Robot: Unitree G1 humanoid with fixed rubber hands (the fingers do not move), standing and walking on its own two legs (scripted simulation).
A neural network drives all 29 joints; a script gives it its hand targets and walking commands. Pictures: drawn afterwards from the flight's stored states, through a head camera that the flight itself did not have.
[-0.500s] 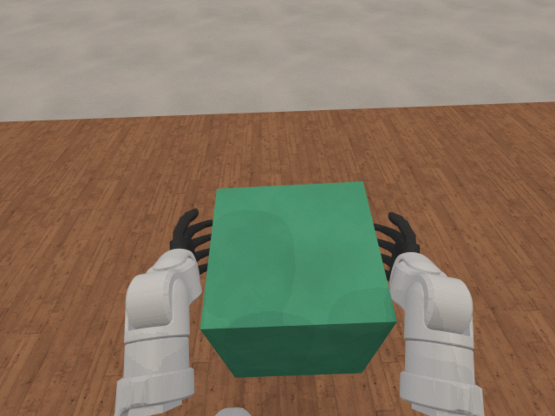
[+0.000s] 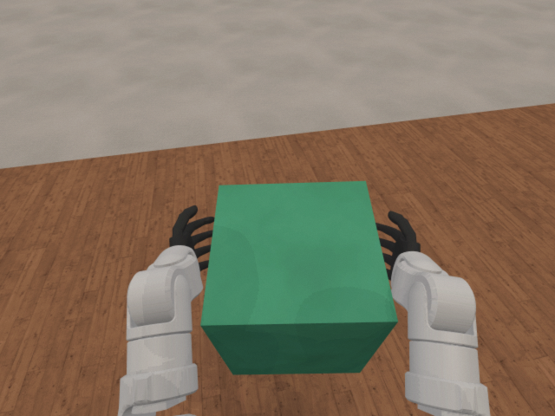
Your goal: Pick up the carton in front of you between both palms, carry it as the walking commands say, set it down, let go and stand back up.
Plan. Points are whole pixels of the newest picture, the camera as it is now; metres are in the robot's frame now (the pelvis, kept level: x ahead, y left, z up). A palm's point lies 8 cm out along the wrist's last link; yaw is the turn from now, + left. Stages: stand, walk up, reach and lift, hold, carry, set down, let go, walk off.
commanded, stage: carry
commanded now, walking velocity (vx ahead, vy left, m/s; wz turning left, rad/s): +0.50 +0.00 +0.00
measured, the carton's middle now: (294, 285) +0.32 -0.02 +0.01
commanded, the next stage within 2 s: none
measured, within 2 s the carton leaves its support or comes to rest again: neither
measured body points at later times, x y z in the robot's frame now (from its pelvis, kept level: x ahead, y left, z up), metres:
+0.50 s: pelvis +0.32 -0.03 -0.04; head +0.33 -0.04 +0.41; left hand +0.64 +0.15 +0.04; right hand +0.66 -0.16 +0.03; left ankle +0.22 +0.08 -0.66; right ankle +0.36 -0.07 -0.76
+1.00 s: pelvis +0.64 +0.02 -0.08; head +0.64 +0.02 +0.37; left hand +0.98 +0.17 +0.01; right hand +0.97 -0.14 +0.01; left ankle +0.69 +0.06 -0.80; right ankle +0.51 -0.09 -0.69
